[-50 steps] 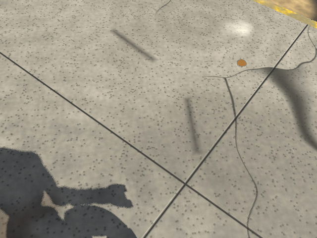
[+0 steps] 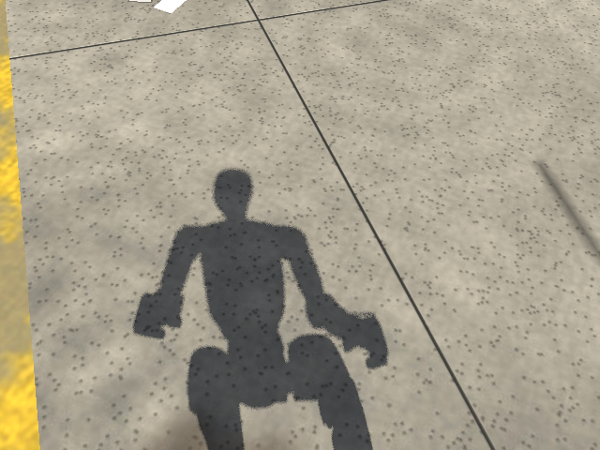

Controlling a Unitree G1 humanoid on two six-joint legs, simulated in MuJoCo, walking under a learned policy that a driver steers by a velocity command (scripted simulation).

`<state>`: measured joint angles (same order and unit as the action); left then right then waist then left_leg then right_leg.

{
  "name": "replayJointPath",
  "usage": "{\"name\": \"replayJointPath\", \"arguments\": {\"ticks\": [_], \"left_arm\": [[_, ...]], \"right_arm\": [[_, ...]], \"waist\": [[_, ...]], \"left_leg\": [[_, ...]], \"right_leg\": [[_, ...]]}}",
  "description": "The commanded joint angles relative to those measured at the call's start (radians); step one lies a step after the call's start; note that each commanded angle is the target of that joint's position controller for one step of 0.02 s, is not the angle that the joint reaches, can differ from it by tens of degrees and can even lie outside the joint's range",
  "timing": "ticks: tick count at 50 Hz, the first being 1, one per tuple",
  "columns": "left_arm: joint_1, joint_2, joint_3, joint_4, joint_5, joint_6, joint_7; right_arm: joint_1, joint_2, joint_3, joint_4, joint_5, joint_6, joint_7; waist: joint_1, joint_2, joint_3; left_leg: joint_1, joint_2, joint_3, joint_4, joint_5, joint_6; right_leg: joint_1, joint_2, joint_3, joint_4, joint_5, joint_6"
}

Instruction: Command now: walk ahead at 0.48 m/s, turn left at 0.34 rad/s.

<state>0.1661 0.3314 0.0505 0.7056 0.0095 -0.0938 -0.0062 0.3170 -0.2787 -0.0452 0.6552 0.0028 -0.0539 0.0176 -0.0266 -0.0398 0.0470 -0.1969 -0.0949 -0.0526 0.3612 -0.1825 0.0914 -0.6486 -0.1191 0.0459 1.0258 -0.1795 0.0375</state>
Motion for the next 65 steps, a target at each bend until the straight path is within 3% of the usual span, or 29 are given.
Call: {"name": "replayJointPath", "arguments": {"ticks": [1, 5, 9, 12, 14, 15, 16, 17, 18, 19, 20, 21, 25, 30, 35, 38, 40, 41, 42, 43, 44, 45, 46, 47, 50, 53, 58, 63, 65], "left_arm": [[-0.021, 0.053, 0.011, -0.053, 0.005, -0.001, -0.001], [-0.168, 0.024, -0.004, -0.085, -0.012, -0.015, -0.020], [-0.234, 0.043, 0.000, -0.114, -0.016, -0.026, -0.042], [-0.184, 0.064, 0.011, -0.111, -0.014, -0.026, -0.048], [0.020, 0.120, 0.042, -0.066, -0.011, -0.026, -0.034], [0.201, 0.175, 0.053, -0.043, 0.001, -0.024, -0.026], [0.278, 0.229, 0.072, -0.005, -0.003, -0.018, -0.031], [0.291, 0.126, 0.046, -0.004, -0.027, -0.016, -0.033], [0.214, 0.096, 0.035, -0.011, -0.025, -0.012, -0.025], [0.146, 0.087, 0.029, -0.020, -0.014, -0.005, -0.021], [0.108, 0.074, 0.024, -0.021, -0.006, -0.003, -0.020], [0.093, 0.059, 0.018, -0.023, 0.005, -0.007, -0.019], [0.095, 0.074, 0.022, 0.003, -0.015, -0.020, -0.018], [0.139, 0.110, 0.029, 0.036, -0.023, -0.005, -0.006], [0.227, 0.133, 0.036, 0.087, -0.034, 0.019, -0.001], [0.222, 0.152, 0.044, 0.101, -0.035, 0.037, 0.008], [0.198, 0.138, 0.036, 0.096, -0.030, 0.047, 0.014], [0.204, 0.086, 0.012, 0.069, -0.005, 0.045, 0.017], [0.338, -0.032, -0.023, 0.049, -0.009, 0.024, 0.008], [0.278, 0.072, -0.003, 0.065, -0.030, 0.006, 0.002], [0.180, 0.120, 0.013, 0.034, -0.052, -0.007, -0.004], [0.123, 0.110, 0.010, 0.021, -0.046, -0.012, -0.001], [0.096, 0.103, 0.013, 0.016, -0.028, -0.011, 0.000], [0.118, 0.092, 0.015, 0.023, -0.027, -0.002, -0.002], [0.149, 0.041, 0.006, 0.038, -0.033, 0.035, -0.001], [0.074, 0.031, 0.006, 0.012, -0.030, 0.045, 0.003], [-0.068, 0.001, -0.004, -0.033, -0.028, 0.032, -0.020], [-0.172, 0.003, -0.004, -0.107, -0.029, 0.033, -0.050], [-0.142, 0.025, 0.008, -0.122, -0.027, 0.036, -0.060]], "right_arm": [[-0.027, -0.155, -0.041, -0.040, 0.002, -0.025, -0.018], [0.041, -0.178, -0.045, 0.012, 0.012, -0.026, -0.024], [0.100, -0.181, -0.047, 0.063, 0.017, -0.012, -0.028], [0.099, -0.190, -0.053, 0.079, 0.016, 0.005, -0.033], [0.073, -0.187, -0.046, 0.074, 0.008, 0.015, -0.034], [0.076, -0.144, -0.027, 0.051, -0.011, 0.016, -0.036], [0.243, -0.036, 0.003, 0.057, 0.004, 0.000, -0.026], [0.177, -0.124, -0.009, 0.066, 0.018, -0.014, -0.023], [0.049, -0.176, -0.026, 0.032, 0.038, -0.022, -0.020], [-0.024, -0.167, -0.021, 0.012, 0.031, -0.029, -0.021], [-0.058, -0.156, -0.023, 0.003, 0.014, -0.033, -0.020], [-0.040, -0.143, -0.025, 0.007, 0.009, -0.030, -0.018], [-0.027, -0.079, -0.009, 0.015, 0.001, -0.008, -0.020], [-0.206, -0.047, 0.006, -0.026, 0.000, -0.025, -0.008], [-0.337, -0.063, 0.001, -0.068, 0.014, -0.039, 0.016], [-0.309, -0.093, -0.012, -0.069, 0.012, -0.043, 0.026], [-0.093, -0.157, -0.049, -0.006, 0.006, -0.042, 0.016], [0.088, -0.228, -0.070, 0.026, -0.004, -0.037, 0.004], [0.124, -0.306, -0.084, 0.044, -0.006, -0.032, 0.007], [0.127, -0.199, -0.059, 0.039, 0.010, -0.031, 0.008], [0.058, -0.164, -0.046, 0.035, 0.009, -0.032, 0.006], [-0.003, -0.148, -0.040, 0.029, 0.003, -0.032, 0.005], [-0.047, -0.125, -0.033, 0.027, -0.003, -0.033, 0.008], [-0.072, -0.103, -0.026, 0.026, -0.014, -0.037, 0.008], [-0.081, -0.110, -0.033, 0.053, -0.009, -0.060, 0.007], [-0.064, -0.133, -0.041, 0.086, -0.017, -0.065, -0.005], [-0.035, -0.158, -0.042, 0.121, -0.010, -0.059, -0.017], [0.024, -0.180, -0.052, 0.168, 0.008, -0.022, -0.023], [0.004, -0.204, -0.060, 0.162, 0.011, -0.005, -0.033]], "waist": [[0.011, 0.103, -0.028], [-0.050, 0.103, 0.017], [-0.063, 0.105, 0.045], [-0.027, 0.131, 0.011], [0.087, 0.134, -0.144], [0.154, 0.056, -0.307], [0.087, -0.247, -0.460], [0.135, -0.166, -0.429], [0.139, -0.090, -0.255], [0.111, 0.003, -0.158], [0.084, 0.023, -0.085], [0.051, -0.001, -0.076], [0.018, -0.030, -0.046], [0.075, -0.015, -0.005], [0.113, -0.020, 0.021], [0.072, -0.035, -0.004], [-0.046, -0.023, -0.144], [-0.111, 0.076, -0.299], [-0.034, 0.341, -0.410], [-0.083, 0.248, -0.389], [-0.077, 0.195, -0.240], [-0.052, 0.118, -0.165], [-0.026, 0.095, -0.107], [0.007, 0.112, -0.097], [0.037, 0.117, -0.068], [0.021, 0.095, -0.022], [-0.036, 0.080, 0.015], [-0.060, 0.077, 0.042], [-0.024, 0.107, 0.000]], "left_leg": [[0.007, 0.225, -0.160, -0.176, 0.250, 0.154], [0.007, 0.223, -0.134, -0.192, 0.148, 0.121], [0.170, 0.293, -0.178, -0.130, 0.207, 0.117], [0.259, 0.313, -0.187, -0.041, 0.434, 0.089], [0.221, 0.244, -0.130, 0.218, 0.739, 0.049], [0.028, 0.184, -0.104, 0.503, 0.510, 0.016], [-0.367, -0.006, -0.060, 0.888, -0.262, -0.068], [-0.489, 0.017, -0.154, 0.979, -0.380, -0.066], [-0.550, 0.074, -0.124, 0.990, -0.304, -0.062], [-0.529, 0.126, -0.075, 0.940, -0.221, -0.061], [-0.510, 0.156, -0.056, 0.876, -0.174, -0.067], [-0.452, 0.185, -0.058, 0.834, -0.138, -0.069], [-0.425, 0.211, -0.018, 0.683, -0.092, -0.107], [-0.400, 0.193, 0.022, 0.340, 0.209, -0.119], [-0.395, 0.159, 0.026, 0.183, 0.245, -0.090], [-0.335, 0.137, 0.036, 0.140, 0.134, -0.048], [-0.014, 0.097, 0.079, 0.105, 0.138, 0.004], [0.287, 0.266, -0.107, 0.148, 0.169, 0.069], [0.594, 0.480, -0.585, 0.050, -0.040, 0.236], [0.580, 0.469, -0.670, -0.034, -0.187, 0.226], [0.461, 0.435, -0.519, -0.054, -0.155, 0.183], [0.332, 0.395, -0.409, -0.070, -0.045, 0.160], [0.225, 0.361, -0.334, -0.097, 0.062, 0.153], [0.157, 0.339, -0.272, -0.126, 0.124, 0.144], [0.053, 0.330, -0.147, -0.204, 0.195, 0.152], [0.051, 0.322, -0.045, -0.242, 0.225, 0.138], [0.094, 0.302, 0.101, -0.257, 0.247, 0.088], [0.294, 0.363, 0.145, -0.167, 0.382, 0.062], [0.332, 0.368, 0.177, -0.056, 0.677, 0.038]], "right_leg": [[-0.015, 0.001, -0.007, -0.162, 0.180, 0.024], [0.058, 0.050, -0.028, -0.407, 0.367, 0.009], [0.000, 0.065, -0.011, -0.509, 0.299, -0.038], [0.074, 0.097, -0.038, -0.535, 0.156, -0.084], [0.393, 0.133, -0.085, -0.546, 0.166, -0.144], [0.718, -0.030, 0.093, -0.491, 0.217, -0.213], [1.087, -0.267, 0.586, -0.571, -0.014, -0.388], [1.073, -0.260, 0.711, -0.694, -0.195, -0.357], [0.935, -0.231, 0.551, -0.718, -0.197, -0.312], [0.782, -0.190, 0.437, -0.741, -0.100, -0.285], [0.663, -0.158, 0.365, -0.767, 0.017, -0.285], [0.595, -0.127, 0.310, -0.792, 0.090, -0.278], [0.496, -0.097, 0.176, -0.870, 0.230, -0.301], [0.489, -0.039, 0.041, -0.897, 0.252, -0.252], [0.616, -0.100, 0.057, -0.854, 0.241, -0.233], [0.703, -0.132, 0.065, -0.767, 0.383, -0.205], [0.648, -0.063, 0.002, -0.502, 0.603, -0.160], [0.458, -0.007, -0.037, -0.202, 0.362, -0.123], [0.059, 0.181, -0.036, 0.135, -0.322, -0.059], [-0.064, 0.142, 0.083, 0.246, -0.404, -0.063], [-0.122, 0.093, 0.067, 0.255, -0.320, -0.073], [-0.098, 0.047, 0.038, 0.214, -0.230, -0.071], [-0.070, 0.020, 0.029, 0.157, -0.175, -0.062], [-0.011, -0.005, 0.038, 0.129, -0.134, -0.056], [0.037, -0.016, 0.040, 0.070, -0.081, -0.030], [-0.029, -0.007, 0.066, -0.055, 0.064, -0.013], [0.009, 0.022, -0.001, -0.321, 0.289, -0.030], [-0.064, 0.045, -0.049, -0.420, 0.167, -0.080], [0.016, 0.092, -0.105, -0.426, 0.062, -0.115]]}}
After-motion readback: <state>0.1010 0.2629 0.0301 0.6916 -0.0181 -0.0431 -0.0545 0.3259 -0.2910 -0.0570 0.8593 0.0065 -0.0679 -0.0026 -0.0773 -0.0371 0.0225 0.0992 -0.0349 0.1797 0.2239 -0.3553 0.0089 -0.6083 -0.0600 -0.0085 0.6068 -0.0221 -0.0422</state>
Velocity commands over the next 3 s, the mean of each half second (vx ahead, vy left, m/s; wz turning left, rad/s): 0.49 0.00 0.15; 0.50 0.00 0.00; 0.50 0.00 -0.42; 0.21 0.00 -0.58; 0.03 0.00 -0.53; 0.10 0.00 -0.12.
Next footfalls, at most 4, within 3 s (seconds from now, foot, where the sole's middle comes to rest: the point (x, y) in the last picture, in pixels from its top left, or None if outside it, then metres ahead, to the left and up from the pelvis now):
0.28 right None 0.37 -0.13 -0.78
0.82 left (239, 366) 0.65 0.12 -0.78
1.36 right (334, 264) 0.94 -0.12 -0.78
1.80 left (291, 185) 1.22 -0.01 -0.78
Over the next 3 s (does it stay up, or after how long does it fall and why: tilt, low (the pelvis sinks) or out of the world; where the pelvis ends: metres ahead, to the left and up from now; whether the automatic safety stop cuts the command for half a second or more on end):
stays up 1.08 -0.11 -0.01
